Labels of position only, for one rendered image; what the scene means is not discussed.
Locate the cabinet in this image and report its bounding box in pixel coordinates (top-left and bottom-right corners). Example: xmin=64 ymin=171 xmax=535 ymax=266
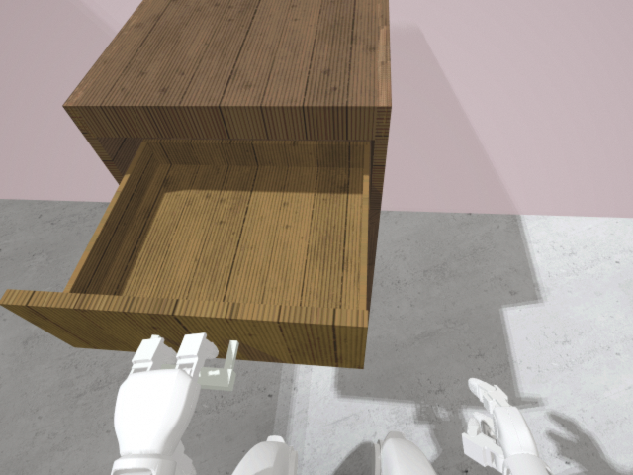
xmin=62 ymin=0 xmax=392 ymax=324

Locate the left robot shin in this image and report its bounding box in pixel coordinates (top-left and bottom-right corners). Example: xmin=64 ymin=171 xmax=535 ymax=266
xmin=267 ymin=435 xmax=286 ymax=444

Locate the left robot hand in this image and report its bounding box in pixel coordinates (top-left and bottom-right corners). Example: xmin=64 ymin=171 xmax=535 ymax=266
xmin=114 ymin=332 xmax=219 ymax=475

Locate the right robot hand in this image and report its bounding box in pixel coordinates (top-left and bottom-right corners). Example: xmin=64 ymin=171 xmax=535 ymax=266
xmin=462 ymin=378 xmax=540 ymax=473

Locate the robot right thigh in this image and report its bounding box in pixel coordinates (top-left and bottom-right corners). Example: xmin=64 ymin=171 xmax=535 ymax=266
xmin=371 ymin=437 xmax=437 ymax=475

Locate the drawer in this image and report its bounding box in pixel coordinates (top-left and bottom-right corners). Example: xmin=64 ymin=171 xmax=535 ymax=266
xmin=0 ymin=139 xmax=370 ymax=369

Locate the right robot forearm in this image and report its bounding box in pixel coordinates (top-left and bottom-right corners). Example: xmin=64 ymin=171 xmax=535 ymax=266
xmin=502 ymin=453 xmax=554 ymax=475

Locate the handle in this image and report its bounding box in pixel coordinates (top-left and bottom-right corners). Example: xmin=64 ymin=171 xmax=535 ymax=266
xmin=151 ymin=335 xmax=239 ymax=391

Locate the left robot forearm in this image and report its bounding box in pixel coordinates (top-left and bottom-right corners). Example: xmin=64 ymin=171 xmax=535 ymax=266
xmin=111 ymin=453 xmax=177 ymax=475

